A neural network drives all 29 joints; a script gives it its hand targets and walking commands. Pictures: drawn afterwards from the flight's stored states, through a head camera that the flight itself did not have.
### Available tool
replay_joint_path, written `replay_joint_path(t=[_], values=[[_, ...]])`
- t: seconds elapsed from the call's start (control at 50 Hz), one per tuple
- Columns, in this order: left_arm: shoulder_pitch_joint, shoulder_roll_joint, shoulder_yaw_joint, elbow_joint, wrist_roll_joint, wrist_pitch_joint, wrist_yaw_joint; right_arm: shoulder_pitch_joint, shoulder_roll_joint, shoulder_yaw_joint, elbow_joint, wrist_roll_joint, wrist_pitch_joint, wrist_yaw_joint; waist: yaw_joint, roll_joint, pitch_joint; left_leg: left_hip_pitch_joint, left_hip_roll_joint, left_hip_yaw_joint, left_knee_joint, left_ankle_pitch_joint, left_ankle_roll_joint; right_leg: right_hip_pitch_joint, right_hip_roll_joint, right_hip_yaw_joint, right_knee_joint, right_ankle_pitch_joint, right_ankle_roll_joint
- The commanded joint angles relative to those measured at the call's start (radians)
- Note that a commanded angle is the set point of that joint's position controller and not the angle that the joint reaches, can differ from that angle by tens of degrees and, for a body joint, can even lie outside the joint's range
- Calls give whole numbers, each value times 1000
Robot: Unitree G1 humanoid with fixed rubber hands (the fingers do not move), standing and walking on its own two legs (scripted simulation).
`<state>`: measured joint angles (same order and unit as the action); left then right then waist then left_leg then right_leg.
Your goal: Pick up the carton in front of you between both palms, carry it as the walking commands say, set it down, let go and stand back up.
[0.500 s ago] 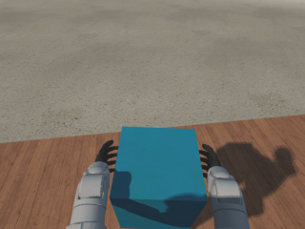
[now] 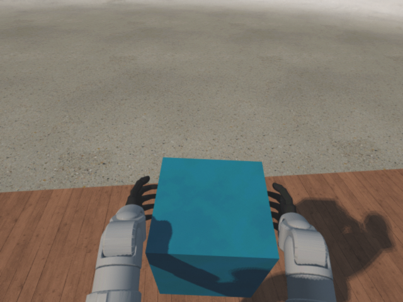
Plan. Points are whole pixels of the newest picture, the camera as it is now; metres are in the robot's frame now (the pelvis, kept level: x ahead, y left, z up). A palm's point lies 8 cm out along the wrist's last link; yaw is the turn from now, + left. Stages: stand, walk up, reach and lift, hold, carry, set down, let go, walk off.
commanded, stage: carry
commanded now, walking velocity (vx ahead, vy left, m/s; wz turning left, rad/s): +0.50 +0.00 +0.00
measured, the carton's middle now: (208, 230) +0.30 -0.01 +0.00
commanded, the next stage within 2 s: none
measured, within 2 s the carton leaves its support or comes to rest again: neither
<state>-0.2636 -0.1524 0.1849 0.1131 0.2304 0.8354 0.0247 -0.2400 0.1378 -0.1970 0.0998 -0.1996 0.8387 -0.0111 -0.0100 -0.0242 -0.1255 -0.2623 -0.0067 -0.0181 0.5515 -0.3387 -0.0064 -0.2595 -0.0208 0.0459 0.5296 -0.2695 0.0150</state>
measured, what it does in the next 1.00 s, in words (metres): walks ahead: right foot, then left foot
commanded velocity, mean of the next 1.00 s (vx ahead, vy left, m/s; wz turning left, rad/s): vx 0.50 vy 0.00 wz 0.00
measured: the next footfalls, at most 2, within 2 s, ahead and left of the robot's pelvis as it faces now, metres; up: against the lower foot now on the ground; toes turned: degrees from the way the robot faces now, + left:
right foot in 0.22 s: +0.13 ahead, -0.11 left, +0.00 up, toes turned -10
left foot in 0.54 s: +0.38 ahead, +0.12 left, +0.00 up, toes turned +12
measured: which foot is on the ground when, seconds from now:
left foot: down 0.00-0.24, up 0.26-0.52, down 0.54-1.00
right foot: down 0.00-0.02, up 0.04-0.20, down 0.22-0.56, up 0.58-0.98, down 1.00-1.00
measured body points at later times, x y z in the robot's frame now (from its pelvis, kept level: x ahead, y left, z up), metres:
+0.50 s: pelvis +0.22 +0.01 +0.00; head +0.20 +0.02 +0.45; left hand +0.47 +0.18 +0.09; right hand +0.48 -0.13 +0.10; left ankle +0.31 +0.12 -0.72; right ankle +0.09 -0.10 -0.74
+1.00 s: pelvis +0.54 +0.01 -0.02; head +0.52 +0.01 +0.43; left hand +0.80 +0.16 +0.08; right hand +0.80 -0.14 +0.07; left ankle +0.34 +0.11 -0.73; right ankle +0.68 -0.07 -0.74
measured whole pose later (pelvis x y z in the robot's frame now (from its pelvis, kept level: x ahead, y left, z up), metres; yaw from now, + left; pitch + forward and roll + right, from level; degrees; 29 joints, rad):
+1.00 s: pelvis +0.54 +0.01 -0.02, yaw +1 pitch +3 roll +0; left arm -0.04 -0.13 0.06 -0.50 0.06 1.22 0.13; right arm -0.05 0.13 -0.06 -0.48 -0.06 1.23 -0.12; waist -0.01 0.02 -0.12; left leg 0.06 0.07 0.20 0.45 -0.51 -0.03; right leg -0.51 -0.05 -0.24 0.51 -0.06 -0.06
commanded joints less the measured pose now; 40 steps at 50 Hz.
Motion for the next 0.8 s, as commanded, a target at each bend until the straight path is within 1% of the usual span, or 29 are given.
replay_joint_path(t=[0.0,0.02,0.04,0.06,0.08,0.12,0.14,0.18,0.2,0.22,0.24,0.26,0.28,0.3,0.32,0.38,0.44,0.46,0.5,0.52,0.54,0.56,0.58,0.6,0.62,0.64,0.66,0.7,0.78], values=[[-573,-880,-652,-150,-329,46,-181,-625,903,686,-139,335,33,182,4,51,-149,111,88,-86,-213,-219,44,-170,-57,-4,-31,-381,-49],[-572,-878,-677,-175,-352,76,-171,-589,885,686,-153,336,61,166,-8,248,-128,169,242,-348,-337,-375,106,-297,13,-115,199,-265,-11],[-565,-861,-690,-190,-367,104,-159,-551,865,678,-167,326,93,147,-13,277,-70,215,333,-498,-385,-372,165,-433,6,-131,245,-237,-7],[-568,-867,-708,-222,-392,130,-149,-538,847,677,-207,328,119,128,-15,242,-57,220,350,-503,-380,-273,199,-450,-24,-113,232,-240,-13],[-554,-870,-730,-258,-421,155,-138,-523,839,689,-252,342,146,111,-12,201,-84,229,334,-428,-354,-152,198,-414,-28,-116,187,-236,-17],[-493,-872,-760,-324,-459,203,-116,-481,833,719,-345,373,191,86,-14,182,-153,219,265,-247,-309,10,158,-281,18,-179,63,-126,-6],[-462,-869,-769,-353,-471,223,-106,-451,832,729,-381,383,212,78,-12,194,-175,201,231,-170,-275,50,136,-195,40,-218,-13,-73,1],[-371,-854,-773,-410,-477,259,-88,-378,829,756,-449,406,253,70,-3,144,-221,65,175,-42,-166,17,101,90,45,-260,-156,41,5],[-335,-853,-774,-433,-477,278,-82,-342,829,766,-469,416,272,67,7,98,-250,-88,152,2,-68,-10,78,301,-21,-184,-179,30,-17],[-279,-835,-772,-456,-465,294,-74,-333,827,778,-504,427,293,66,29,-80,-277,-276,87,94,158,-65,36,455,-204,90,-264,-157,-81],[-245,-835,-760,-467,-450,306,-65,-362,812,788,-550,446,316,66,35,-260,-235,-531,27,147,324,-177,17,545,-398,387,-287,-171,-193],[-239,-844,-753,-508,-451,320,-59,-381,821,807,-580,468,333,69,40,-197,-184,-614,64,94,415,-228,25,522,-452,449,-287,-66,-256],[-235,-854,-754,-547,-461,332,-56,-368,836,815,-598,484,343,73,42,-120,-156,-644,93,74,466,-221,24,494,-437,402,-286,25,-261],[-236,-866,-761,-588,-467,341,-54,-340,849,818,-610,495,349,76,39,-65,-157,-637,115,73,454,-188,20,468,-412,323,-301,47,-236],[-244,-879,-774,-627,-477,347,-54,-321,863,820,-626,504,352,77,38,-48,-156,-606,129,80,387,-139,15,438,-385,243,-326,46,-206],[-280,-861,-804,-696,-517,357,-60,-312,861,818,-665,498,355,64,31,-97,-160,-391,82,156,178,12,1,309,-265,-7,-321,108,-143],[-244,-802,-812,-713,-531,374,-58,-251,810,791,-675,466,369,42,33,-124,-134,-209,43,221,24,153,4,204,-238,-108,-297,133,-120],[-236,-782,-812,-715,-533,382,-55,-233,788,781,-674,457,375,35,27,-117,-129,-120,32,249,-22,204,8,156,-233,-135,-260,124,-107],[-220,-740,-807,-714,-531,402,-51,-190,747,755,-660,438,392,24,9,-66,-169,143,-14,323,-64,174,26,48,-179,-223,-56,229,-66],[-221,-712,-801,-710,-530,412,-48,-173,728,737,-651,428,400,20,-5,-10,-212,311,58,231,-73,128,44,-58,-149,-266,121,224,-33],[-232,-691,-795,-721,-535,427,-47,-169,697,716,-644,417,407,15,-19,216,-245,413,325,-245,-247,-137,129,-259,-58,-277,420,27,25],[-257,-687,-797,-715,-541,437,-48,-178,706,713,-624,412,411,12,-21,325,-241,492,465,-524,-358,-133,232,-461,9,-199,605,-224,23],[-264,-710,-802,-703,-542,439,-54,-195,732,722,-643,424,414,16,-17,218,-210,466,464,-487,-348,-44,240,-522,-55,-106,712,-228,-9],[-271,-745,-800,-691,-541,437,-64,-224,768,737,-657,435,411,23,-16,150,-201,414,432,-401,-332,64,231,-531,-94,-86,743,-187,-29],[-270,-786,-801,-674,-540,429,-72,-258,807,756,-666,447,406,32,-9,73,-201,363,408,-319,-338,77,204,-514,-126,-68,720,-116,-36],[-264,-822,-799,-664,-535,419,-79,-287,844,778,-675,460,399,41,-4,44,-193,303,379,-227,-356,85,169,-474,-146,-56,650,-47,-37],[-257,-849,-801,-658,-526,408,-82,-302,865,798,-680,471,390,51,-4,60,-187,266,349,-147,-374,93,144,-438,-139,-76,589,1,-32],[-234,-871,-802,-651,-501,387,-80,-315,875,826,-692,495,377,67,-4,102,-177,258,313,-55,-394,139,133,-420,-119,-116,481,50,-19],[-182,-848,-790,-653,-464,374,-62,-284,839,842,-691,516,371,80,-6,129,-138,313,268,57,-383,327,139,-433,-83,-179,221,139,-8]])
